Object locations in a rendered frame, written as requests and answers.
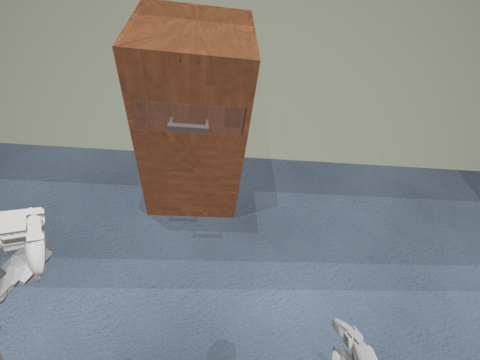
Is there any cabinet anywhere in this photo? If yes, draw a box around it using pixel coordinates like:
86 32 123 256
112 0 260 218

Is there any handle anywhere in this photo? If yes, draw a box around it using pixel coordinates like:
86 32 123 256
167 117 209 134

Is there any drawer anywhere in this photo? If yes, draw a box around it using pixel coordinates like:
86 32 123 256
131 99 245 136

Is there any robot left hand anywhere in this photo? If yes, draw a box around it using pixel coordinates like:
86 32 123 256
0 207 52 304

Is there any robot right hand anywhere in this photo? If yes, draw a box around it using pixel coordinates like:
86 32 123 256
331 318 378 360

